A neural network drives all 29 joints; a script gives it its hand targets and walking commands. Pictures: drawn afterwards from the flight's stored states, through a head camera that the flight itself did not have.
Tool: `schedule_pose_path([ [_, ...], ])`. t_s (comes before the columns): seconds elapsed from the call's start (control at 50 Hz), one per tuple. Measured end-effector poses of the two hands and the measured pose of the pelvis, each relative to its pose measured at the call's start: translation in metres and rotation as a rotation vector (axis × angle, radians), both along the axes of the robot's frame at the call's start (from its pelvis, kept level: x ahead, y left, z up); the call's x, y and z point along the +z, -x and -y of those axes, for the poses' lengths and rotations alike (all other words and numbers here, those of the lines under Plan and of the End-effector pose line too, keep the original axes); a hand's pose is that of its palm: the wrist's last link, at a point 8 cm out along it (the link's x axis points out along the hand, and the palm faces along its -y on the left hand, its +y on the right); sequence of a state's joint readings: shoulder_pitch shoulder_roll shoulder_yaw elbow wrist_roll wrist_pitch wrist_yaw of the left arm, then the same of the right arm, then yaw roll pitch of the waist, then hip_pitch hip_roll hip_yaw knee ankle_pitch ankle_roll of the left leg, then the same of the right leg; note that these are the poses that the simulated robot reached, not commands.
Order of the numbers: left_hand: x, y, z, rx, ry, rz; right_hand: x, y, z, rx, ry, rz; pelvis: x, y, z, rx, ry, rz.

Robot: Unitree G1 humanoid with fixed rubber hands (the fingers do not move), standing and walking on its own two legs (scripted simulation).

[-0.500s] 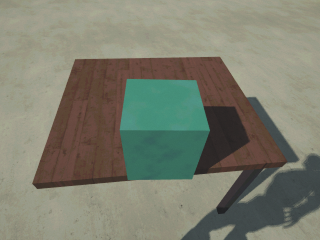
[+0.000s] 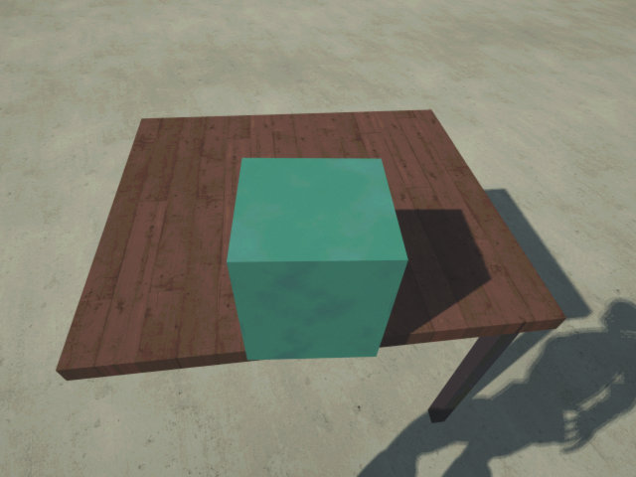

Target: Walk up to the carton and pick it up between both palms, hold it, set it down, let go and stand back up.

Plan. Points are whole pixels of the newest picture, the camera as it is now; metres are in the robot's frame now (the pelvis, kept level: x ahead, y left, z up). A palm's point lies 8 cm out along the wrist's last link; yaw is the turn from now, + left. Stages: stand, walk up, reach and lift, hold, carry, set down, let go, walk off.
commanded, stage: stand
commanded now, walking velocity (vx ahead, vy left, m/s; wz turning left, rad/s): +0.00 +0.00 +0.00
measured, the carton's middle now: (312, 262) +0.43 +0.01 +0.01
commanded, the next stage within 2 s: none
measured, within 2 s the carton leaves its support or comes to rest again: neither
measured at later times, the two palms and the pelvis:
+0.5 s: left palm out of the picture -0.01 +0.23 -0.14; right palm out of the picture +0.01 -0.24 -0.14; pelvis +0.00 +0.00 +0.00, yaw +0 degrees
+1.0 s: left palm out of the picture -0.01 +0.23 -0.14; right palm out of the picture -0.01 -0.24 -0.14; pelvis +0.00 +0.00 +0.00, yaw +0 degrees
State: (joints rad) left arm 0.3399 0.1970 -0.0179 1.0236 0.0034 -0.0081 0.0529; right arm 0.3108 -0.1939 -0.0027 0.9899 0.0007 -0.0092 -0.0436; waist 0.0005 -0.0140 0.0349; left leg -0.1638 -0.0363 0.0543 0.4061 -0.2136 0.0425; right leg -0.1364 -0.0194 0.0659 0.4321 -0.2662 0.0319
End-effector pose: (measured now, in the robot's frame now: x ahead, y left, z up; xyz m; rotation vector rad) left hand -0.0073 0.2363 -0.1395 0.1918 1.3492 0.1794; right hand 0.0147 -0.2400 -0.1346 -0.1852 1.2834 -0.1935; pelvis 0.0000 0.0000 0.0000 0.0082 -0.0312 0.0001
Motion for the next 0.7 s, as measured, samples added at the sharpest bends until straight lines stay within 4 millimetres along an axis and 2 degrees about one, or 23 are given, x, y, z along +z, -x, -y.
schedule_pose_path([
  [0.7,-0.0013,-0.0007,0.0085,-0.002,0.008,-0.015,-0.0022,0.0097,0.0012,-0.015,-0.008,-0.033,0.0005,-0.0008,0.0054,-0.008,0.002,0.000],
])
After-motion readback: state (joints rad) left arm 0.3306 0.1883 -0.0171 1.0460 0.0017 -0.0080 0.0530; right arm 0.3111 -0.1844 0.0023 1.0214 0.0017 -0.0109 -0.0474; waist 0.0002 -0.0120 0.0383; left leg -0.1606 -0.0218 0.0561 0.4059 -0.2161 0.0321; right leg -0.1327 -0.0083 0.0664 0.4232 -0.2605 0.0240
